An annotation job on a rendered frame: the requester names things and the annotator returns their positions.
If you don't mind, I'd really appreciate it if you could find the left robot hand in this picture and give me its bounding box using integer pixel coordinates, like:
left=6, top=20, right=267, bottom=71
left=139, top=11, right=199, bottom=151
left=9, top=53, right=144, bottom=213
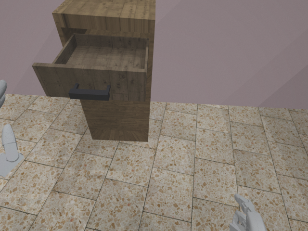
left=0, top=80, right=24, bottom=177

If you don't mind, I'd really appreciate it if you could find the handle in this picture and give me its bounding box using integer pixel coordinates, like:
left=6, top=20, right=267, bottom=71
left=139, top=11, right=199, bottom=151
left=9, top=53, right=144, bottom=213
left=68, top=83, right=111, bottom=101

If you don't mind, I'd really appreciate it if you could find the right robot hand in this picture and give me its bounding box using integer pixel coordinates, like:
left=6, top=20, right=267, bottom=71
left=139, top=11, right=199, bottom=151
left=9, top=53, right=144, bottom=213
left=230, top=193, right=267, bottom=231

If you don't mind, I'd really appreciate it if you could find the cabinet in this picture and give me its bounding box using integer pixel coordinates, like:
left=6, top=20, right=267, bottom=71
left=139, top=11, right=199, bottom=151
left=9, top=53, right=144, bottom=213
left=52, top=0, right=156, bottom=142

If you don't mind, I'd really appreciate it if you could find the drawer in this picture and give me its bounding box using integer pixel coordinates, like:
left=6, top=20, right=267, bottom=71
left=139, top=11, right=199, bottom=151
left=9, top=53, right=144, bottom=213
left=32, top=33, right=149, bottom=102

